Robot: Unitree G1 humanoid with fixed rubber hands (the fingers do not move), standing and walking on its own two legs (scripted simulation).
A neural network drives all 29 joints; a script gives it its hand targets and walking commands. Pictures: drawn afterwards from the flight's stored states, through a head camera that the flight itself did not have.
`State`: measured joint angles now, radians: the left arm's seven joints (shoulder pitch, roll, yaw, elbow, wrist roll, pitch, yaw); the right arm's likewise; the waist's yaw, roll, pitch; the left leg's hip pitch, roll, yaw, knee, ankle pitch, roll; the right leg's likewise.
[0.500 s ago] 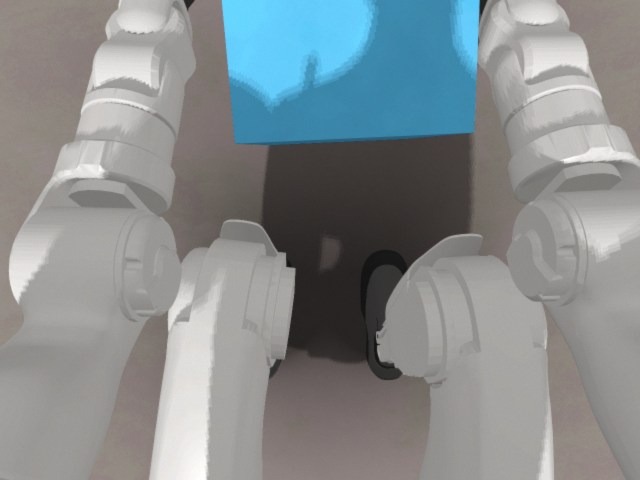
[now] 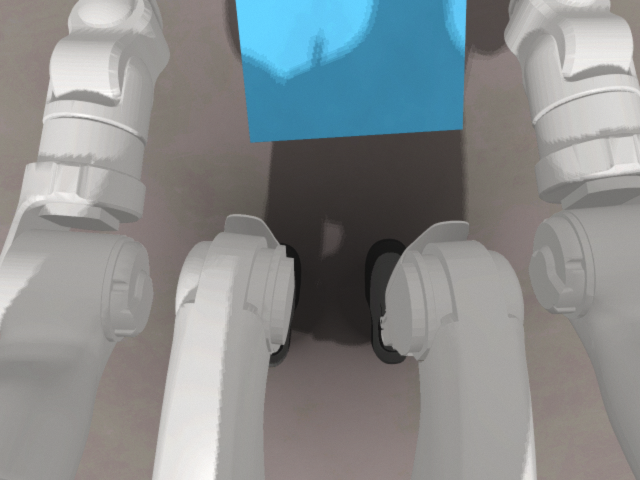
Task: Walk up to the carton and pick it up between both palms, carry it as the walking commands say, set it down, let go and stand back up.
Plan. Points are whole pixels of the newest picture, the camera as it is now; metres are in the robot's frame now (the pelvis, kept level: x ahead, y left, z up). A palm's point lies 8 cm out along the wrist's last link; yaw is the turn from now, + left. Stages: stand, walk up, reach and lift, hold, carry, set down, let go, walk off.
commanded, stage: set down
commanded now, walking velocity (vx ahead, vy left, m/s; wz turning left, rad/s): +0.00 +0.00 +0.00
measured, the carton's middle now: (342, 17) +0.54 +0.00 -0.25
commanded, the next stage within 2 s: let go in 1.18 s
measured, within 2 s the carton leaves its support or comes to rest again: neither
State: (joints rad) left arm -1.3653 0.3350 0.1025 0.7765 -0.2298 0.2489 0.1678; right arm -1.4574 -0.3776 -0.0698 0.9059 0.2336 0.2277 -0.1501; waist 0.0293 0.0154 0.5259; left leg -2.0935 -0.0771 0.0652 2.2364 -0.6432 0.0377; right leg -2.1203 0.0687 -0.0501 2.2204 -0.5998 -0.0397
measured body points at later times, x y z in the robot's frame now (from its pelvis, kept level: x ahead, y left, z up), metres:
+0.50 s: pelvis +0.00 -0.01 +0.12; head +0.37 -0.01 +0.35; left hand +0.56 +0.19 -0.02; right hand +0.57 -0.17 -0.03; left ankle +0.11 +0.10 -0.34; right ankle +0.12 -0.10 -0.34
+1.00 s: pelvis +0.00 +0.00 +0.25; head +0.36 +0.00 +0.51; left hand +0.56 +0.20 +0.13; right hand +0.57 -0.17 +0.12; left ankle +0.10 +0.10 -0.34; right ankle +0.11 -0.10 -0.34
